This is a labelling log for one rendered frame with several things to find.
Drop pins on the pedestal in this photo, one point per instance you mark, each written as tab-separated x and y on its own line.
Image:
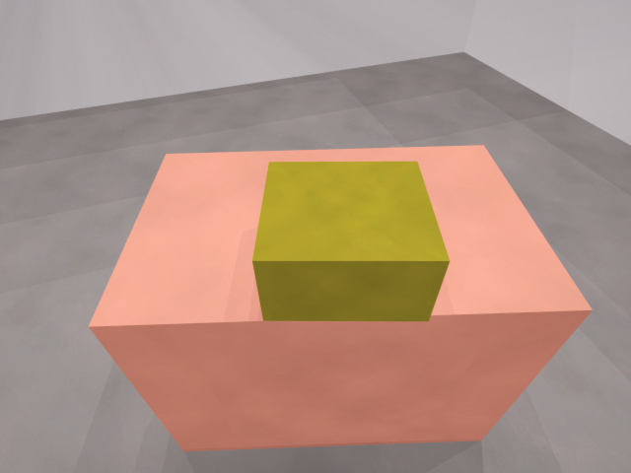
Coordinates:
181	316

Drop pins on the carton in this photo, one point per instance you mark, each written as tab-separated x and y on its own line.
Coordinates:
347	241

